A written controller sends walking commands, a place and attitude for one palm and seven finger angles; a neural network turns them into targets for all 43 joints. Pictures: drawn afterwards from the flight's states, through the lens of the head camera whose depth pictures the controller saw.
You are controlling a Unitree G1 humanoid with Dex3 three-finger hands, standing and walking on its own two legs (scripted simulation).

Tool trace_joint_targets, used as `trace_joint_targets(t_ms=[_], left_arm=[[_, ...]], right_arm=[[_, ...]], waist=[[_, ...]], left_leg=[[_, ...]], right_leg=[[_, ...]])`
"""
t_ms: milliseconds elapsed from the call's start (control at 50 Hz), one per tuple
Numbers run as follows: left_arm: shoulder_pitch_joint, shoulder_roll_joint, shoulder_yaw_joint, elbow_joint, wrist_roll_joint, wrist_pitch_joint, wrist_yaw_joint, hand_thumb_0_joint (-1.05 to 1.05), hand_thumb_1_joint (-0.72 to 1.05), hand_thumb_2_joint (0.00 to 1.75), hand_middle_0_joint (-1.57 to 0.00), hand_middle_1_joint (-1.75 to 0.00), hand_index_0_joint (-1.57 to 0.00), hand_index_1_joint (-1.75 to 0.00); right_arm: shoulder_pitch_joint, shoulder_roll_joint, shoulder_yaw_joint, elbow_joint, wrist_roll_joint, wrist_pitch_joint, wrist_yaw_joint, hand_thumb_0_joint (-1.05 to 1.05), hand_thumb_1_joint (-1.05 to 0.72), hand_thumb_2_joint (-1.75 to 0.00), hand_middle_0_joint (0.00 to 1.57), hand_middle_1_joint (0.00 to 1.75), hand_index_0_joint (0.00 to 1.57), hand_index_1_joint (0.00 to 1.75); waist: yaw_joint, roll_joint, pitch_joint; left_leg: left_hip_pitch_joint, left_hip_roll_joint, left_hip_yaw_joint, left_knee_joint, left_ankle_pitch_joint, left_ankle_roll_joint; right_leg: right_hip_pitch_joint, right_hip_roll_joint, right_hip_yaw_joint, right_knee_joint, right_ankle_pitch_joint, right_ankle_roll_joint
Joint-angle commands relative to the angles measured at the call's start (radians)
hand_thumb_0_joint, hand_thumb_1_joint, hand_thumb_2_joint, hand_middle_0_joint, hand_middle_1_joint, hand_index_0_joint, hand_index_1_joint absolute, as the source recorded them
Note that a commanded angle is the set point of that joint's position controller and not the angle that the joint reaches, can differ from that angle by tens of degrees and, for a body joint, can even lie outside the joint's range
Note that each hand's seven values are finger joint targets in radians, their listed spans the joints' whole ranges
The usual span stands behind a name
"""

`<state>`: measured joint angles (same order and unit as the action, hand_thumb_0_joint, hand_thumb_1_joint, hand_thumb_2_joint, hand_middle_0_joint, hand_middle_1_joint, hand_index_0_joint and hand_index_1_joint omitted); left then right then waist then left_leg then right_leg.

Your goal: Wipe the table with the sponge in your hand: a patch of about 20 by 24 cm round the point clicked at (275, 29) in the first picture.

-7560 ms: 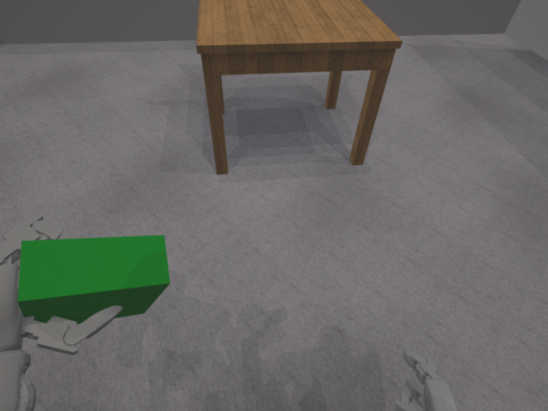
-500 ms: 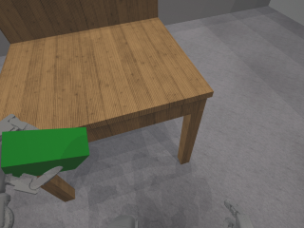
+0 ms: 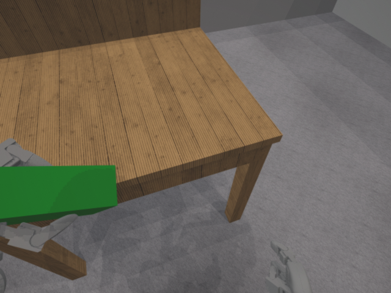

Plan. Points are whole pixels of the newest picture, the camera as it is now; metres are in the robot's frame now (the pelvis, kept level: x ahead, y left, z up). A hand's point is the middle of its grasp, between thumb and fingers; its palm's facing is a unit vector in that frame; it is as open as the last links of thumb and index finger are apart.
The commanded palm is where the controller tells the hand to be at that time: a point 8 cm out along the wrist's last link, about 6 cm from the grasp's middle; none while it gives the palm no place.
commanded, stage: take the last steps up to it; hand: left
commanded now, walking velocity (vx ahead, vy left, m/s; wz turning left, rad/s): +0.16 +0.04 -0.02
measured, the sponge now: (73, 195) +0.23 +0.20 +0.16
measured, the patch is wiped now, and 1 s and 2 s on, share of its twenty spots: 0.00 0.00 0.00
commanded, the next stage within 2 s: come to a stop and stand still in 0.14 s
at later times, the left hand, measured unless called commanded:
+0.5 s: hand (45, 168) +0.26 +0.25 +0.17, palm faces +0.38 -0.82 -0.44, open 9.7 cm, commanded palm +0.20 +0.28 +0.18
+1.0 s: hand (55, 204) +0.21 +0.22 +0.16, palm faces +0.38 -0.84 -0.39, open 9.7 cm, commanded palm +0.16 +0.25 +0.18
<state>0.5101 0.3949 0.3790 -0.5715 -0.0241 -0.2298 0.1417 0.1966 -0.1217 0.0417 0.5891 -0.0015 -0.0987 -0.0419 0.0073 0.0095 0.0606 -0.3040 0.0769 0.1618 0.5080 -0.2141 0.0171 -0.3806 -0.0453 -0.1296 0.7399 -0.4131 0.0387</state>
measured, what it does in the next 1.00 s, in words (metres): steps on the spot: right foot, then left foot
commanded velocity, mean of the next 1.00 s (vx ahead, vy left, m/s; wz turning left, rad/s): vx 0.00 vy -0.01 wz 0.00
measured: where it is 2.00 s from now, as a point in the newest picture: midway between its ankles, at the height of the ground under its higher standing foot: outside the picture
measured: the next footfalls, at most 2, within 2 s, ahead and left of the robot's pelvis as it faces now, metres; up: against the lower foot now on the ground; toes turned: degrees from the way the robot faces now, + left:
right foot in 0.06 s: +0.07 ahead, -0.11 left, +0.00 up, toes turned -5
left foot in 0.38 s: +0.07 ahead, +0.10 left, +0.00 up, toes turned +0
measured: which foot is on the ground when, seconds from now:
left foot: down 0.00-0.08, up 0.10-0.36, down 0.38-1.00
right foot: up 0.00-0.04, down 0.06-1.00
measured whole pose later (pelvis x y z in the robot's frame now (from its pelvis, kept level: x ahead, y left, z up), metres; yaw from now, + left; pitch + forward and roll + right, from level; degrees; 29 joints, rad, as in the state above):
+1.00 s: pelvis -0.01 -0.02 +0.00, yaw -1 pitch -2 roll +0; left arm 0.47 0.35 0.33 -0.45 -0.03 -0.17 0.15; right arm 0.24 -0.23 0.01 0.63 0.00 -0.05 -0.08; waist 0.00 0.00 0.03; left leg -0.24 0.03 0.04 0.49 -0.22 -0.01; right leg -0.24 0.02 -0.09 0.49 -0.22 -0.04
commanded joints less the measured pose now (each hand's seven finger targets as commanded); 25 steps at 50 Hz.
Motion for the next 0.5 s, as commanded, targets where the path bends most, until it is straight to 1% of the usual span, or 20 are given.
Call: trace_joint_targets(t_ms=[0,20,40,60,80,100,120,140,160,180,240,300,320,340,360,380,400,420,440,480], left_arm=[[-0.095,0.128,0.099,-0.114,-0.009,-0.020,0.028,0.00,0.10,1.30,-1.20,-1.60,-1.20,-1.60],[-0.118,0.139,0.098,-0.110,-0.002,-0.017,0.027,0.00,0.10,1.30,-1.20,-1.60,-1.20,-1.60],[-0.142,0.159,0.102,-0.100,0.001,-0.017,0.032,0.00,0.10,1.30,-1.20,-1.60,-1.20,-1.60],[-0.139,0.161,0.110,-0.058,-0.012,-0.002,0.029,0.00,0.10,1.30,-1.20,-1.60,-1.20,-1.60],[-0.139,0.145,0.084,-0.059,-0.020,0.000,0.024,0.00,0.10,1.30,-1.20,-1.60,-1.20,-1.60],[-0.140,0.154,0.094,-0.074,-0.019,-0.006,0.028,0.00,0.10,1.30,-1.20,-1.60,-1.20,-1.60],[-0.162,0.170,0.107,-0.115,-0.014,-0.015,0.032,0.00,0.10,1.30,-1.20,-1.60,-1.20,-1.60],[-0.145,0.158,0.101,-0.132,-0.007,-0.031,0.034,0.00,0.10,1.30,-1.20,-1.60,-1.20,-1.60],[-0.112,0.158,0.105,-0.120,0.000,-0.039,0.037,0.00,0.10,1.30,-1.20,-1.60,-1.20,-1.60],[-0.095,0.156,0.109,-0.134,0.001,-0.045,0.038,0.00,0.10,1.30,-1.20,-1.60,-1.20,-1.60],[-0.024,0.157,0.125,-0.182,-0.003,-0.054,0.046,0.00,0.10,1.30,-1.20,-1.60,-1.20,-1.60],[0.017,0.148,0.131,-0.180,-0.013,-0.039,0.048,0.00,0.10,1.30,-1.20,-1.60,-1.20,-1.60],[0.017,0.144,0.121,-0.180,-0.016,-0.031,0.048,0.00,0.10,1.30,-1.20,-1.60,-1.20,-1.60],[-0.016,0.135,0.105,-0.210,-0.019,-0.032,0.045,0.00,0.10,1.30,-1.20,-1.60,-1.20,-1.60],[-0.036,0.148,0.108,-0.206,-0.018,-0.032,0.043,0.00,0.10,1.30,-1.20,-1.60,-1.20,-1.60],[-0.051,0.147,0.097,-0.188,-0.017,-0.035,0.035,0.00,0.10,1.30,-1.20,-1.60,-1.20,-1.60],[-0.038,0.148,0.107,-0.154,-0.017,-0.036,0.029,0.00,0.10,1.30,-1.20,-1.60,-1.20,-1.60],[-0.079,0.153,0.097,-0.183,-0.014,-0.042,0.021,0.00,0.10,1.30,-1.20,-1.60,-1.20,-1.60],[-0.106,0.149,0.088,-0.194,-0.006,-0.048,0.022,0.00,0.10,1.30,-1.20,-1.60,-1.20,-1.60],[-0.090,0.126,0.063,-0.204,-0.006,-0.035,0.019,0.00,0.10,1.30,-1.20,-1.60,-1.20,-1.60]], right_arm=[[-0.069,-0.187,-0.076,-0.121,0.010,-0.026,-0.036,0.00,-0.90,-0.90,0.20,0.30,0.20,0.30],[-0.073,-0.177,-0.073,-0.125,0.010,-0.018,-0.037,0.00,-0.90,-0.90,0.20,0.30,0.20,0.30],[-0.073,-0.158,-0.068,-0.130,0.009,-0.011,-0.035,0.00,-0.90,-0.90,0.20,0.30,0.20,0.30],[-0.081,-0.151,-0.060,-0.130,0.009,-0.017,-0.033,0.00,-0.90,-0.90,0.20,0.30,0.20,0.30],[-0.085,-0.177,-0.078,-0.124,0.010,-0.017,-0.024,0.00,-0.90,-0.90,0.20,0.30,0.20,0.30],[-0.093,-0.164,-0.063,-0.116,0.010,-0.012,-0.019,0.00,-0.90,-0.90,0.20,0.30,0.20,0.30],[-0.110,-0.158,-0.054,-0.112,0.012,-0.006,-0.017,0.00,-0.90,-0.90,0.20,0.30,0.20,0.30],[-0.118,-0.153,-0.051,-0.110,0.009,-0.003,-0.019,0.00,-0.90,-0.90,0.20,0.30,0.20,0.30],[-0.116,-0.153,-0.048,-0.106,0.003,0.003,-0.021,0.00,-0.90,-0.90,0.20,0.30,0.20,0.30],[-0.114,-0.154,-0.053,-0.112,0.001,0.007,-0.021,0.00,-0.90,-0.90,0.20,0.30,0.20,0.30],[-0.122,-0.146,-0.059,-0.145,-0.004,0.009,-0.022,0.00,-0.90,-0.90,0.20,0.30,0.20,0.30],[-0.088,-0.157,-0.070,-0.163,-0.004,0.018,-0.025,0.00,-0.90,-0.90,0.20,0.30,0.20,0.30],[-0.075,-0.163,-0.078,-0.161,0.003,0.024,-0.030,0.00,-0.90,-0.90,0.20,0.30,0.20,0.30],[-0.069,-0.173,-0.085,-0.171,0.004,0.027,-0.034,0.00,-0.90,-0.90,0.20,0.30,0.20,0.30],[-0.072,-0.197,-0.093,-0.174,0.009,0.026,-0.037,0.00,-0.90,-0.90,0.20,0.30,0.20,0.30],[-0.064,-0.213,-0.103,-0.175,0.016,0.023,-0.033,0.00,-0.90,-0.90,0.20,0.30,0.20,0.30],[-0.066,-0.199,-0.095,-0.172,0.003,0.016,-0.033,0.00,-0.90,-0.90,0.20,0.30,0.20,0.30],[-0.068,-0.195,-0.090,-0.165,-0.011,0.005,-0.032,0.00,-0.90,-0.90,0.20,0.30,0.20,0.30],[-0.060,-0.191,-0.087,-0.156,-0.013,-0.007,-0.026,0.00,-0.90,-0.90,0.20,0.30,0.20,0.30],[-0.041,-0.201,-0.093,-0.150,-0.004,-0.024,-0.009,0.00,-0.90,-0.90,0.20,0.30,0.20,0.30]], waist=[[-0.008,0.120,-0.174],[-0.013,0.048,-0.171],[-0.023,-0.111,-0.162],[-0.002,-0.288,-0.133],[0.006,-0.315,-0.129],[-0.003,-0.237,-0.127],[-0.002,-0.159,-0.141],[-0.002,-0.124,-0.143],[-0.005,-0.106,-0.143],[-0.004,-0.122,-0.159],[0.021,-0.128,-0.185],[0.014,-0.105,-0.202],[-0.002,-0.098,-0.224],[-0.004,-0.042,-0.225],[0.005,0.056,-0.212],[0.010,0.118,-0.199],[0.004,0.217,-0.172],[-0.001,0.286,-0.155],[0.001,0.251,-0.161],[-0.006,0.204,-0.205]], left_leg=[[0.043,0.187,-0.154,-0.083,-0.059,0.075],[-0.001,0.139,-0.108,0.010,-0.128,0.048],[-0.113,0.053,-0.054,0.153,-0.227,0.011],[-0.223,-0.050,-0.018,0.317,-0.304,-0.029],[-0.281,-0.043,-0.092,0.496,-0.309,-0.035],[-0.326,-0.028,-0.143,0.591,-0.271,-0.042],[-0.345,-0.020,-0.155,0.605,-0.256,-0.048],[-0.329,-0.009,-0.143,0.581,-0.235,-0.053],[-0.291,-0.010,-0.124,0.532,-0.209,-0.052],[-0.252,-0.013,-0.102,0.456,-0.189,-0.050],[-0.145,-0.035,-0.043,0.213,-0.134,-0.039],[-0.025,-0.068,-0.024,0.022,0.007,-0.044],[0.077,-0.056,-0.042,-0.072,0.109,-0.041],[0.150,-0.003,-0.070,-0.118,0.253,-0.031],[0.213,0.108,-0.176,-0.109,0.463,0.006],[0.239,0.189,-0.252,-0.111,0.535,0.037],[0.221,0.248,-0.336,-0.157,0.602,0.084],[0.200,0.268,-0.375,-0.194,0.602,0.104],[0.216,0.278,-0.366,-0.176,0.620,0.116],[0.274,0.243,-0.281,-0.130,0.630,0.101]], right_leg=[[0.200,0.021,-0.023,-0.268,0.100,-0.013],[0.236,-0.038,0.070,-0.344,0.135,-0.042],[0.274,-0.180,0.300,-0.401,0.172,-0.108],[0.288,-0.296,0.500,-0.458,0.206,-0.175],[0.315,-0.355,0.562,-0.479,0.269,-0.220],[0.343,-0.362,0.520,-0.458,0.368,-0.233],[0.381,-0.350,0.450,-0.417,0.515,-0.234],[0.393,-0.324,0.344,-0.390,0.665,-0.218],[0.368,-0.294,0.263,-0.376,0.760,-0.195],[0.370,-0.279,0.216,-0.365,0.803,-0.185],[0.387,-0.246,0.160,-0.342,0.802,-0.180],[0.377,-0.196,0.135,-0.296,0.780,-0.134],[0.348,-0.182,0.121,-0.248,0.726,-0.106],[0.312,-0.142,0.103,-0.208,0.629,-0.073],[0.213,-0.077,0.088,-0.173,0.432,-0.035],[0.134,-0.030,0.080,-0.152,0.121,-0.024],[0.062,0.010,0.074,-0.073,-0.057,-0.016],[0.041,0.012,0.094,0.029,-0.132,-0.016],[0.029,0.010,0.108,0.043,-0.117,-0.020],[0.034,0.025,0.093,-0.019,-0.043,-0.019]])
